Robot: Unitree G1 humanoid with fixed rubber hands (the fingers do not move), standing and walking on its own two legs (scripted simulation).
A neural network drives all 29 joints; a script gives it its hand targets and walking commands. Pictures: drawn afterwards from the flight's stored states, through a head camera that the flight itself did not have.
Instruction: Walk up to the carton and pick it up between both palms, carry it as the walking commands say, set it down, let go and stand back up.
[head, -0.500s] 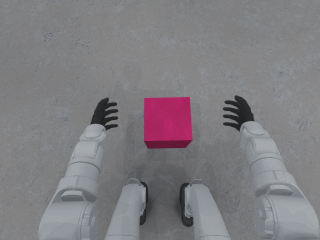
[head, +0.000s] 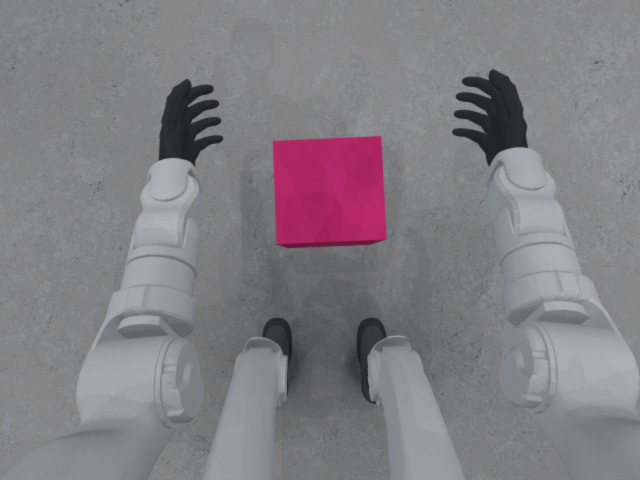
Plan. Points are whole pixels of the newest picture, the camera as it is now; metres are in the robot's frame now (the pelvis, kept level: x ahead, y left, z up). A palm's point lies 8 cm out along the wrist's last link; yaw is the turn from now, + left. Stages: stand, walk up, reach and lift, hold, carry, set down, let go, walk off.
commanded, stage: reach and lift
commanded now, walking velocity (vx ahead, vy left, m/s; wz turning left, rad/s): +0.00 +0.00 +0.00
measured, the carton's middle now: (328, 199) +0.48 -0.01 -0.53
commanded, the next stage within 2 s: none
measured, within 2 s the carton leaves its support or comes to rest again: neither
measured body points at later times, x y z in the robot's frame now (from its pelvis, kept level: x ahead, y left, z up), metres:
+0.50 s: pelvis -0.03 +0.00 -0.13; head +0.29 +0.00 +0.18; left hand +0.48 +0.18 -0.27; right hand +0.49 -0.20 -0.27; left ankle +0.06 +0.13 -0.62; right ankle +0.06 -0.12 -0.62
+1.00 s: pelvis -0.05 +0.00 -0.24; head +0.31 -0.01 +0.03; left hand +0.48 +0.17 -0.41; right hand +0.48 -0.19 -0.41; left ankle +0.06 +0.13 -0.62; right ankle +0.06 -0.12 -0.62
